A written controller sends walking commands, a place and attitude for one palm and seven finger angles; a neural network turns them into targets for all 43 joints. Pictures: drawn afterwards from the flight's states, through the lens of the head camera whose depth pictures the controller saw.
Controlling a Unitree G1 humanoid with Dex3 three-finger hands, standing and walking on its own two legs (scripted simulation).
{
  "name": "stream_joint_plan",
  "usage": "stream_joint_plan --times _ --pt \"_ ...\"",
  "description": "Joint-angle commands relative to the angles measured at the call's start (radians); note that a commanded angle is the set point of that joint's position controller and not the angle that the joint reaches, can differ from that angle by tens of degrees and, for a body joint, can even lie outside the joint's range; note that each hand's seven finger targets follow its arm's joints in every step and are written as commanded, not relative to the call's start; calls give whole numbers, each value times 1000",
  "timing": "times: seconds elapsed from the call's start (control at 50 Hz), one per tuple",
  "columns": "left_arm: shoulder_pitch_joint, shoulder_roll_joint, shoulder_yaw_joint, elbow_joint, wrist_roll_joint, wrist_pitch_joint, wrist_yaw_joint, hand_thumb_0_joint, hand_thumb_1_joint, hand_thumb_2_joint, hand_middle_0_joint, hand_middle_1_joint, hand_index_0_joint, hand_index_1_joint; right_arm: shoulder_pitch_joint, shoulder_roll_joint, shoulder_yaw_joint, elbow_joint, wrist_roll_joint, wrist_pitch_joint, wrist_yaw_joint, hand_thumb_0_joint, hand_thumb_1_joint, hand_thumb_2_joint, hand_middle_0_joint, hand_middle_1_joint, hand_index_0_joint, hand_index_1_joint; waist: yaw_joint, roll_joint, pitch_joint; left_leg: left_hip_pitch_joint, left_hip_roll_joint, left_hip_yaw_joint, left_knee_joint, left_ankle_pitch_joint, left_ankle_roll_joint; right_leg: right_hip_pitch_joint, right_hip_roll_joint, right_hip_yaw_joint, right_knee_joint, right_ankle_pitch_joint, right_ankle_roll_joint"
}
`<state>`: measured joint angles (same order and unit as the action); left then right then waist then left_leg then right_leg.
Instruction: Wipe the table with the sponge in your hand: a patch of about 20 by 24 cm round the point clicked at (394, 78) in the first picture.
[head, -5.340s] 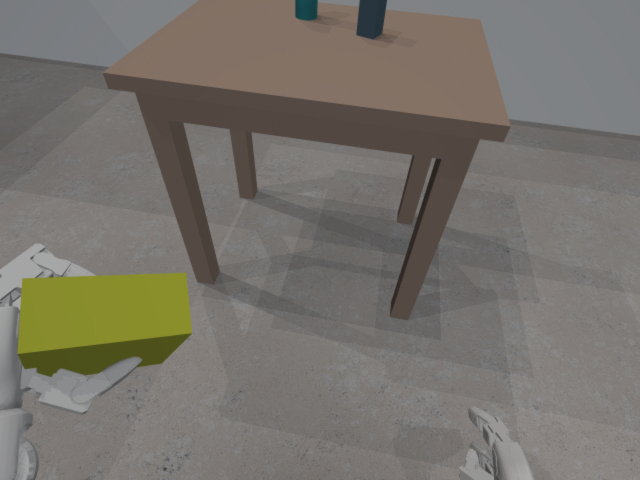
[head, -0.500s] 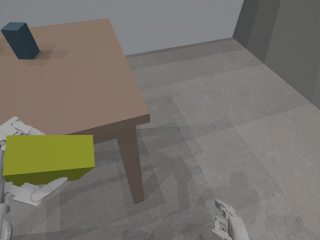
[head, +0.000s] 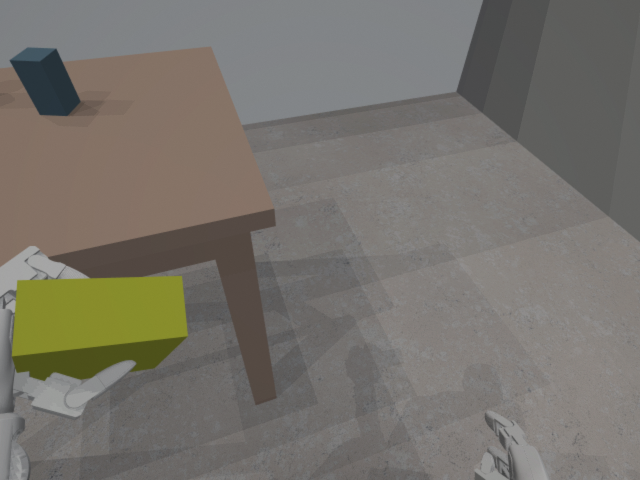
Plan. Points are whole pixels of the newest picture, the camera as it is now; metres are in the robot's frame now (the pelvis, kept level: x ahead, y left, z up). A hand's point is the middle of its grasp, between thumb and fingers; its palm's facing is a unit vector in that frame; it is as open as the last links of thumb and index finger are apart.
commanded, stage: come to a stop and stand still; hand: left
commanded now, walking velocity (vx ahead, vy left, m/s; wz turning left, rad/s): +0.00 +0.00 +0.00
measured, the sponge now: (123, 331) +0.22 +0.21 +0.15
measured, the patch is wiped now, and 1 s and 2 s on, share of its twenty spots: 0.00 0.00 0.00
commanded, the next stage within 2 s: look again from close up in 0.70 s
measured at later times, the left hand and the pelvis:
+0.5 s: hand (35, 381) +0.16 +0.25 +0.16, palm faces +0.43 -0.78 -0.45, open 9.9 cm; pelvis -0.05 +0.00 +0.00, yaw +1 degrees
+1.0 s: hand out of the picture +0.14 +0.31 +0.19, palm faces +0.53 -0.77 -0.35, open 9.9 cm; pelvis -0.09 +0.03 +0.00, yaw +1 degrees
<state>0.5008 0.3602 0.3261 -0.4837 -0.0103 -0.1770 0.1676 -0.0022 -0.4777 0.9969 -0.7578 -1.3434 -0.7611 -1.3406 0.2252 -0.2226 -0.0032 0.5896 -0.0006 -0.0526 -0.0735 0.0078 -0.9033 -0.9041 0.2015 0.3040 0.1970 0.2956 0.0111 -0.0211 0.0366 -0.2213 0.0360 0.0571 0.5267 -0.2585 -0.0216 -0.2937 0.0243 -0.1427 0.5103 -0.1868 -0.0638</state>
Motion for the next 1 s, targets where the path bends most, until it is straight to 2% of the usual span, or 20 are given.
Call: stream_joint_plan --times 0.0,0.04,0.1,0.2,0.28,0.4,0.46,0.52,0.56,0.68,0.7,0.76,0.78,0.8,0.82,0.84,0.88,0.9,0.94,0.98 --pt "-140 159 87 -215 0 -69 17 0 100 1300 -1200 -1600 -1200 -1600 -74 -98 -27 -133 -2 -61 3 0 -900 -900 200 300 200 300 -6 43 -52 -132 36 -49 -35 -194 38 39 -189 326 -256 -317 32" --pt "-160 182 106 -212 -4 -60 19 0 100 1300 -1200 -1600 -1200 -1600 -73 -95 -29 -126 -5 -55 9 0 -900 -900 200 300 200 300 -10 -33 -78 -60 4 -36 86 -164 27 -38 -266 406 -350 -457 4" --pt "-120 176 108 -184 -6 -47 26 0 100 1300 -1200 -1600 -1200 -1600 -85 -72 -11 -124 -8 -42 10 0 -900 -900 200 300 200 300 -7 -79 -105 -67 -4 -53 121 -126 33 14 -295 374 -348 -393 -23" --pt "-73 171 108 -208 -15 -49 25 0 100 1300 -1200 -1600 -1200 -1600 -86 -78 -3 -132 -14 -25 5 0 -900 -900 200 300 200 300 -7 4 -113 -11 13 -67 -82 -97 47 25 -215 274 -288 -362 12" --pt "-92 163 94 -251 6 -57 36 0 100 1300 -1200 -1600 -1200 -1600 -85 -98 -2 -146 -26 -27 -10 0 -900 -900 200 300 200 300 -5 165 -44 -240 118 -189 -259 -285 85 126 -96 191 -148 -316 59" --pt "-136 151 101 -185 8 -45 26 0 100 1300 -1200 -1600 -1200 -1600 -81 -98 -23 -135 -15 -43 -15 0 -900 -900 200 300 200 300 -10 177 -85 -305 125 -158 -234 -299 86 233 -62 143 -13 -137 71" --pt "-113 151 107 -153 2 -47 17 0 100 1300 -1200 -1600 -1200 -1600 -79 -92 -23 -129 -8 -50 -8 0 -900 -900 200 300 200 300 -12 44 -82 -247 68 -105 -120 -278 63 147 -112 224 -138 -258 56" --pt "-124 166 103 -166 2 -41 13 0 100 1300 -1200 -1600 -1200 -1600 -84 -82 -24 -113 -4 -46 1 0 -900 -900 200 300 200 300 -15 -110 -84 -116 -17 -33 128 -209 36 -43 -259 425 -342 -533 6" --pt "-160 174 99 -205 5 -45 22 0 100 1300 -1200 -1600 -1200 -1600 -90 -73 -21 -100 -9 -45 5 0 -900 -900 200 300 200 300 -19 -142 -100 -79 -23 -39 250 -193 31 -75 -322 460 -386 -557 -28" --pt "-61 187 131 -250 4 -68 32 0 100 1300 -1200 -1600 -1200 -1600 -73 -73 -10 -108 -29 -27 -5 0 -900 -900 200 300 200 300 -14 3 -137 22 -41 -5 -18 -162 36 -48 -236 284 -295 -435 -18" --pt "-58 183 126 -271 6 -74 34 0 100 1300 -1200 -1600 -1200 -1600 -67 -88 -15 -113 -35 -23 -7 0 -900 -900 200 300 200 300 -15 58 -125 -3 -14 -55 -112 -194 50 -30 -193 265 -247 -417 1" --pt "-67 162 125 -291 14 -100 48 0 100 1300 -1200 -1600 -1200 -1600 -90 -88 -17 -128 -38 -51 -19 0 -900 -900 200 300 200 300 3 321 -74 -250 246 -358 -359 -193 138 78 -10 111 130 -158 73" --pt "-1098 948 701 -343 149 -195 9 0 100 1300 -1200 -1600 -1200 -1600 131 -134 -50 -72 -45 -142 -19 0 -900 -900 200 300 200 300 29 186 9 -509 209 -42 -60 -80 139 179 -144 314 122 -209 124" --pt "-575 332 253 177 9 -133 -56 0 100 1300 -1200 -1600 -1200 -1600 83 -18 -32 -91 11 -124 13 0 -900 -900 200 300 200 300 9 66 -205 -227 -12 -15 103 -60 64 122 -139 266 -35 -147 35" --pt "-474 435 320 44 9 -140 -64 0 100 1300 -1200 -1600 -1200 -1600 63 -71 -51 -143 10 -133 13 0 -900 -900 200 300 200 300 58 -79 -117 -112 -45 4 178 -144 37 4 -187 460 -264 -118 68" --pt "-458 293 217 201 -19 -117 -83 0 100 1300 -1200 -1600 -1200 -1600 9 -58 -41 -126 17 -145 19 0 -900 -900 200 300 200 300 14 -9 -133 -23 -41 -11 131 -115 32 21 -213 474 -204 64 -41" --pt "-349 235 147 118 -48 -140 -85 0 100 1300 -1200 -1600 -1200 -1600 -2 -81 -22 -136 3 -157 34 0 -900 -900 200 300 200 300 37 80 -135 20 -50 8 -40 -222 38 -22 -177 352 -262 -365 11" --pt "-279 137 77 70 -62 -150 -93 0 100 1300 -1200 -1600 -1200 -1600 8 -88 -23 -146 12 -162 41 0 -900 -900 200 300 200 300 35 99 -91 -64 -41 6 -81 -315 57 14 -136 314 -225 -436 48" --pt "-183 52 -6 17 -55 -135 -99 0 100 1300 -1200 -1600 -1200 -1600 -16 -84 -20 -154 34 -166 62 0 -900 -900 200 300 200 300 40 79 -51 -168 -6 -29 -143 -354 79 83 -91 291 -132 -412 69" --pt "-245 109 29 -88 -32 -125 -80 0 100 1300 -1200 -1600 -1200 -1600 -33 -94 -15 -165 38 -170 65 0 -900 -900 200 300 200 300 29 -9 -51 -270 49 -111 -250 -362 87 204 -26 213 -2 -260 77"
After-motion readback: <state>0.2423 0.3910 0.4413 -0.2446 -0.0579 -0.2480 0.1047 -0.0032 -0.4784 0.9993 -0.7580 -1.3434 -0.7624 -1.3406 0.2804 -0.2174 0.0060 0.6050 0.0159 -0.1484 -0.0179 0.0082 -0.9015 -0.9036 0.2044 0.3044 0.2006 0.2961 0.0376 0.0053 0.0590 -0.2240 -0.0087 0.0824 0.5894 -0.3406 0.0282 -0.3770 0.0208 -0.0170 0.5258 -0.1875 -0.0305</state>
